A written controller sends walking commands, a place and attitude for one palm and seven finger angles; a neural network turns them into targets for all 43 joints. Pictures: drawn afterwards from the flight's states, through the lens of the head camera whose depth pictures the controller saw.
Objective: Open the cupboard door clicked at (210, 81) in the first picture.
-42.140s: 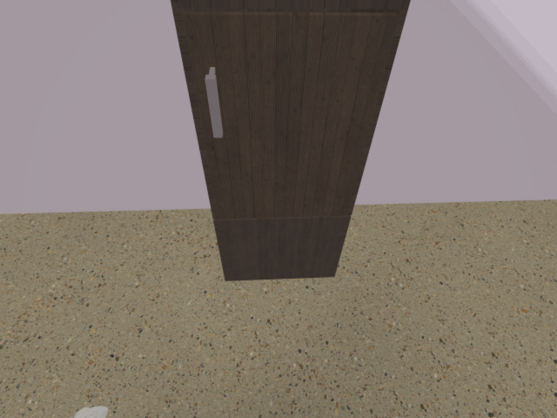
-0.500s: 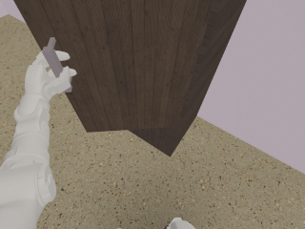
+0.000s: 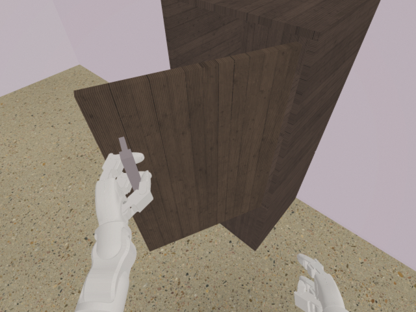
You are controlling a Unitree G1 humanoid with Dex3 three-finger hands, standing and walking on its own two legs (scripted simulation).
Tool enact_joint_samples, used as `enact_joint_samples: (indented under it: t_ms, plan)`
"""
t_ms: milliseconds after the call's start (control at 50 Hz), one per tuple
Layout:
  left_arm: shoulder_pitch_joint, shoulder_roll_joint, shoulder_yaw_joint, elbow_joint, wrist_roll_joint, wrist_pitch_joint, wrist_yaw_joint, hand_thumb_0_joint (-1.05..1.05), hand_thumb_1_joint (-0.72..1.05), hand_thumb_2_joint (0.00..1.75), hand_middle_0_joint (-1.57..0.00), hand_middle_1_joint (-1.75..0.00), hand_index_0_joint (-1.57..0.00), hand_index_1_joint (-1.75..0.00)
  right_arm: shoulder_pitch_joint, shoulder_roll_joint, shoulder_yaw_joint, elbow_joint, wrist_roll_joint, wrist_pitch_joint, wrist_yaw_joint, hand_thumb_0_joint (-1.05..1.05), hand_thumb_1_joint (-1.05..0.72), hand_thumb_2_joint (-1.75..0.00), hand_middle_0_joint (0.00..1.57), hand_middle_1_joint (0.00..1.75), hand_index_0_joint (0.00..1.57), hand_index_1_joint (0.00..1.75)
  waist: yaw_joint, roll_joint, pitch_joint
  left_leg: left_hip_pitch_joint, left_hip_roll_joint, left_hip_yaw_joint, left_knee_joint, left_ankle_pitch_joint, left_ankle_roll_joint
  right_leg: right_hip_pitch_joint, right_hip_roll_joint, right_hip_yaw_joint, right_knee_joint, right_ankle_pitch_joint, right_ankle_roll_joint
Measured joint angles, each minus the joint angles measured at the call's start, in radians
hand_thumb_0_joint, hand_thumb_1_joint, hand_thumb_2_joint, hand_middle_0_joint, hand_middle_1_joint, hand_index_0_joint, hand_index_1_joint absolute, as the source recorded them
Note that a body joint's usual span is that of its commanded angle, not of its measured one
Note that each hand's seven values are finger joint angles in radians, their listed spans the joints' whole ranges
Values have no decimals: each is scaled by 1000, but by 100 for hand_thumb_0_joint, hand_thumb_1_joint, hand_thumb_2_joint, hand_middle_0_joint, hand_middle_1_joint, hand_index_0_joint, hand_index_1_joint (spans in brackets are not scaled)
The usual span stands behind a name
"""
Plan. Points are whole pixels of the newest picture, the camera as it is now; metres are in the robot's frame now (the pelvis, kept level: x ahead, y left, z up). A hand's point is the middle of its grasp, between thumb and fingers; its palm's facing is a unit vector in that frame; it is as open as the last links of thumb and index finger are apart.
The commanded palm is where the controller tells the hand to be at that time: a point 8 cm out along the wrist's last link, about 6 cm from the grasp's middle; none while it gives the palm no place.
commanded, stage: pull the door open along its arc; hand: left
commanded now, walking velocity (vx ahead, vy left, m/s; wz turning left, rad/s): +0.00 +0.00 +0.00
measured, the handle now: (133, 171) +0.36 +0.17 +0.09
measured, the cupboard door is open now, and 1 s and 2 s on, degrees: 65 77 80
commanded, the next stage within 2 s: open thumb and fingers to let go in 0.36 s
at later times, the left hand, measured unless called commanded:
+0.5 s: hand (175, 225) +0.24 +0.07 +0.10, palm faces +0.36 -0.93 +0.00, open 6.0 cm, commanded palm +0.20 +0.12 +0.09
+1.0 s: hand (171, 217) +0.26 +0.08 +0.10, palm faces +0.36 -0.93 -0.01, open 12.8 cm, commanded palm +0.21 +0.11 +0.09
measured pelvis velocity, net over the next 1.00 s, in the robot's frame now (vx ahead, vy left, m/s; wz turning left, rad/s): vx -0.03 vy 0.00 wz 0.05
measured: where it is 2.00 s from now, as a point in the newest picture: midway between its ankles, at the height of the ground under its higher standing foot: outside the picture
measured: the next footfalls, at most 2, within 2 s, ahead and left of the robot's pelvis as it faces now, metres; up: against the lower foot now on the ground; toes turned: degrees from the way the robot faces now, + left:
none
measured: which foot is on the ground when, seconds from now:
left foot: down 0.00-1.00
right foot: down 0.00-1.00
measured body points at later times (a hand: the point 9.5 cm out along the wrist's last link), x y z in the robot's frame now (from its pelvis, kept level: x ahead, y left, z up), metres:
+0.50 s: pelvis +0.00 -0.02 +0.00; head -0.01 -0.05 +0.45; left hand +0.22 +0.12 +0.10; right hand +0.18 -0.23 -0.10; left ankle -0.04 +0.12 -0.72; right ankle +0.02 -0.12 -0.72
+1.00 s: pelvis -0.03 +0.00 +0.00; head -0.04 -0.02 +0.45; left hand +0.23 +0.13 +0.10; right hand +0.18 -0.19 -0.09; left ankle -0.04 +0.12 -0.72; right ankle +0.02 -0.11 -0.72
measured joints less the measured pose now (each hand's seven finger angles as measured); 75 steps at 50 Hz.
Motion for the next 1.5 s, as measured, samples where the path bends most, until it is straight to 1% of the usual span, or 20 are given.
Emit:
enact_joint_samples:
  t_ms: [60,140,240,380,420,460,500,600,660,740,920,980,1060,1160,1320,1400,1420,1440,1480,1500]
  plan:
    - [42,-27,-48,-48,33,36,69,1,67,74,-37,-131,-37,-132,-26,14,8,-4,-12,18,-11,1,-91,-89,20,30,20,30,7,2,6,29,2,-12,-14,6,-6,32,2,-12,-12,0,-6]
    - [98,-51,-98,-100,65,65,128,1,67,74,-37,-130,-37,-132,-34,24,16,-6,-25,36,-19,1,-91,-89,20,30,20,30,11,5,12,60,7,-24,-28,9,-14,66,5,-25,-23,-2,-14]
    - [177,-69,-151,-166,94,78,157,1,67,74,-36,-131,-37,-133,-17,21,14,-1,-37,50,-19,1,-91,-89,20,30,20,30,12,13,19,84,13,-33,-30,6,-22,92,11,-34,-23,-9,-22]
    - [290,-96,-239,-261,126,69,181,1,68,74,-34,-132,-36,-134,23,1,-5,8,-46,45,-10,2,-91,-89,20,30,20,30,8,23,34,88,16,-43,-8,-7,-25,99,12,-44,-2,-25,-28]
    - [307,-85,-269,-279,138,65,193,1,69,74,-34,-132,-36,-134,29,-1,-11,11,-49,38,-5,2,-91,-89,20,30,20,30,6,22,38,82,15,-47,3,-11,-26,95,11,-48,9,-30,-29]
    - [309,-70,-291,-285,149,60,207,2,69,75,-35,-133,-35,-133,32,-4,-15,14,-50,29,-1,2,-91,-89,20,30,20,30,3,23,43,74,14,-51,16,-14,-26,89,10,-52,19,-34,-30]
    - [282,-68,-300,-266,155,55,226,2,70,77,-35,-133,-35,-133,28,-7,-17,23,-51,22,-6,2,-91,-89,20,30,20,30,3,26,50,66,12,-57,27,-16,-27,85,7,-57,27,-36,-30]
    - [197,-88,-279,-191,150,58,247,2,66,78,-37,-133,-37,-133,14,-3,-14,45,-52,16,-19,2,-91,-89,20,30,20,30,14,24,50,59,6,-59,26,-5,-25,79,1,-58,27,-26,-27]
    - [168,-96,-268,-161,148,62,246,2,59,76,-37,-132,-37,-132,7,5,-6,48,-52,15,-24,2,-91,-89,20,30,20,30,17,20,50,64,2,-58,16,5,-21,85,-2,-57,16,-16,-25]
    - [134,-101,-266,-128,151,67,246,1,42,69,-37,-130,-37,-130,-6,14,2,46,-50,14,-26,2,-91,-89,20,30,20,30,19,16,55,69,-2,-56,8,16,-18,93,-6,-56,2,-3,-21]
    - [67,-103,-289,-80,167,88,276,1,-11,46,-34,-124,-34,-124,-25,28,10,43,-47,18,-12,2,-91,-89,20,30,20,30,24,3,58,54,-16,-50,17,24,-6,80,-19,-48,6,10,-9]
    - [56,-102,-299,-77,170,98,288,0,-26,40,-33,-121,-32,-121,-25,32,10,43,-46,23,-5,2,-91,-89,20,30,20,30,24,1,56,47,-18,-47,26,22,-3,73,-21,-45,12,10,-6]
    - [48,-101,-308,-77,170,108,299,0,-39,34,-30,-112,-30,-112,-22,34,11,46,-44,30,2,2,-91,-89,20,30,20,30,24,0,55,41,-20,-43,35,19,0,67,-23,-41,19,10,-4]
    - [42,-99,-319,-79,169,115,306,-1,-46,31,-28,-94,-27,-94,-19,34,12,53,-42,38,6,2,-91,-89,20,30,20,30,22,-1,58,39,-19,-41,39,19,1,65,-22,-39,21,12,-3]
    - [51,-97,-320,-92,168,116,294,-1,-49,30,-39,-74,-37,-77,-17,24,5,60,-43,42,6,2,-91,-89,20,30,20,30,26,3,64,38,-17,-44,41,20,0,67,-20,-42,17,15,-4]
    - [46,-97,-320,-86,170,112,295,-1,-50,30,-43,-68,-41,-70,-21,20,3,62,-42,39,3,2,-91,-89,20,30,20,30,28,3,67,37,-17,-48,40,22,-1,69,-21,-46,15,16,-4]
    - [51,-95,-314,-88,181,106,275,-1,-50,30,-44,-67,-41,-69,-22,19,5,62,-41,36,4,2,-91,-89,20,30,20,30,27,1,70,39,-19,-48,39,23,0,70,-22,-46,17,16,-4]
    - [60,-84,-306,-94,188,94,226,-1,-49,30,-43,-64,-39,-67,-17,17,7,55,-38,31,4,2,-91,-89,20,30,20,30,28,-3,72,38,-22,-49,38,24,1,67,-25,-47,20,15,-4]
    - [72,-35,-291,-103,179,59,89,-1,-49,30,-39,-58,-33,-61,3,10,12,34,-27,16,-4,2,-91,-89,20,30,20,30,36,-8,75,34,-26,-50,41,26,2,61,-30,-48,30,11,-4]
    - [75,-2,-284,-106,165,42,15,-1,-49,30,-37,-55,-30,-58,13,5,15,25,-20,5,-9,2,-91,-89,20,30,20,30,39,-7,77,32,-28,-52,44,25,2,59,-32,-49,35,8,-4]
